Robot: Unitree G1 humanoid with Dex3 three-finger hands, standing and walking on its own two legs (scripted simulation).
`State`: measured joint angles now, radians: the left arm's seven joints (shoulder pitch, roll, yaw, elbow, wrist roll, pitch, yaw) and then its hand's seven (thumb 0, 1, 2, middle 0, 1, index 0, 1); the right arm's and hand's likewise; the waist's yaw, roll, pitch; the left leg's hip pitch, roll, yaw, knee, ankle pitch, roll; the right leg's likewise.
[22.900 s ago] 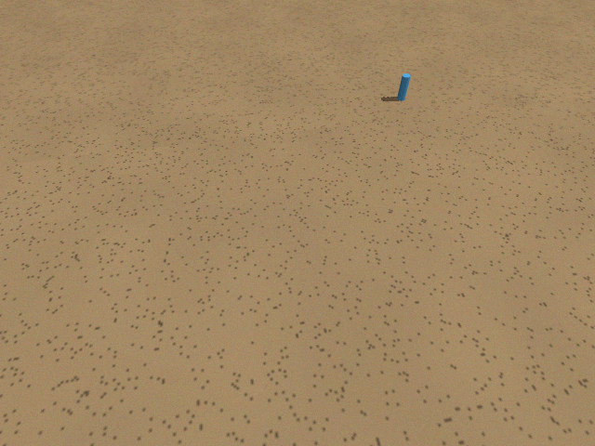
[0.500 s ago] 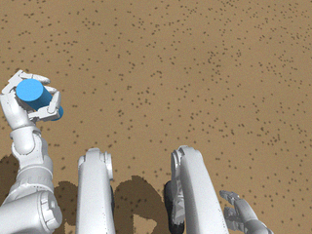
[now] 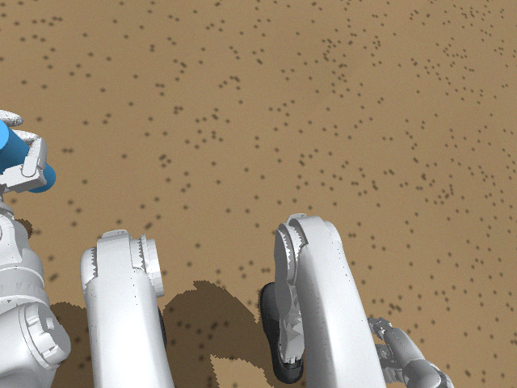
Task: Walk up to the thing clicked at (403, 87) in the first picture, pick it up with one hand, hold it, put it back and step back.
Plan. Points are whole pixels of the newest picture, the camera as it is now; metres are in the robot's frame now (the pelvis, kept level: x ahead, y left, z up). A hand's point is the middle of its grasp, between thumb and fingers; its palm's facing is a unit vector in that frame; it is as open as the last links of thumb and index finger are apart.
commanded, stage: crouch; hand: left
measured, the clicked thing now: (15, 160) +0.43 +0.31 -0.08
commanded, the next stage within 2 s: lower in 0.42 s
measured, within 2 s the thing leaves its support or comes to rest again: rests again in 1.90 s
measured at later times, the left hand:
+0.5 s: hand (31, 158) +0.45 +0.31 -0.12, palm faces +0.39 -0.92 -0.01, open 6.7 cm
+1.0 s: hand (46, 165) +0.46 +0.31 -0.17, palm faces +0.41 -0.91 -0.01, open 6.7 cm
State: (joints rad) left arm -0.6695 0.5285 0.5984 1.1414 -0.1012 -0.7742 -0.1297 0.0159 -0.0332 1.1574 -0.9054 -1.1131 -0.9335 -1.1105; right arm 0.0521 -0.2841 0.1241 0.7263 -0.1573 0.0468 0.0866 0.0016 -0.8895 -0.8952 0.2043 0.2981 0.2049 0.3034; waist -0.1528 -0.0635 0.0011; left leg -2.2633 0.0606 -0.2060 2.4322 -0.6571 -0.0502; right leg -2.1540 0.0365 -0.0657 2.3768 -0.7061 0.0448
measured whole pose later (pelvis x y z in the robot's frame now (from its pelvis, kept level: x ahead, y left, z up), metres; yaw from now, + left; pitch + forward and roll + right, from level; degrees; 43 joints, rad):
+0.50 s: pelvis +0.00 +0.01 -0.03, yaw -3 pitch +24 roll -10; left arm -0.64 0.60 0.62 1.13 -0.11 -0.81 -0.11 0.02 -0.03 1.16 -0.91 -1.11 -0.94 -1.11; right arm -0.02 -0.31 0.21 0.68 -0.21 0.08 0.11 0.00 -0.90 -0.90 0.21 0.30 0.21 0.30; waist -0.18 -0.11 0.10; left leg -2.30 0.05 -0.27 2.55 -0.69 -0.05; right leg -2.16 0.06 -0.10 2.45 -0.72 0.06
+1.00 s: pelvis +0.00 +0.02 -0.04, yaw -6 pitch +18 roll -13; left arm -0.67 0.76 0.66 1.31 -0.09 -0.93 -0.06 0.02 -0.04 1.16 -0.91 -1.10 -0.94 -1.10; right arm -0.08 -0.34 0.36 0.63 -0.29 0.08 0.12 0.00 -0.92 -0.90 0.21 0.30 0.21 0.30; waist -0.23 -0.20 0.21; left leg -2.27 0.05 -0.34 2.62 -0.70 -0.04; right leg -2.11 0.09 -0.15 2.46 -0.70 0.07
